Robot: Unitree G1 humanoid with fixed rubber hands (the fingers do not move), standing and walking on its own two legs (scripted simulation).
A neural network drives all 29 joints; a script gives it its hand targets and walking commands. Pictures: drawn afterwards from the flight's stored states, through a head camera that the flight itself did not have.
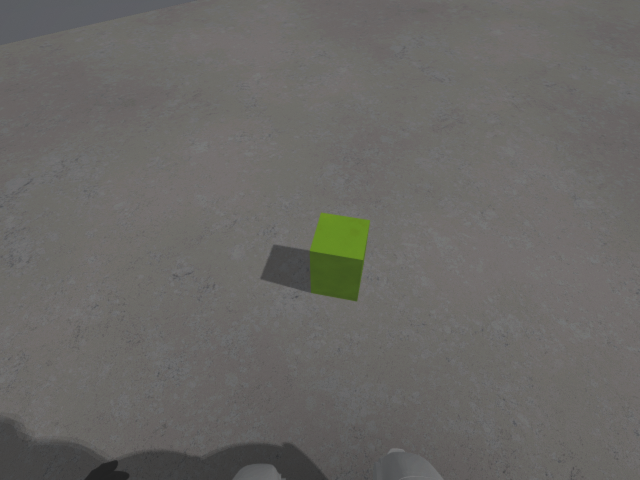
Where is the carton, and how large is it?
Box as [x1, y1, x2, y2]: [310, 213, 369, 300]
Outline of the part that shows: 321,213 310,248 311,292 356,300 363,264 369,220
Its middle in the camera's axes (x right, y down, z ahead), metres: +0.07 +0.07 +1.34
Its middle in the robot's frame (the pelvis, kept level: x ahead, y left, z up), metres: +0.87 -0.03 -0.60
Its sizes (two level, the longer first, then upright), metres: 0.171 0.169 0.247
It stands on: the floor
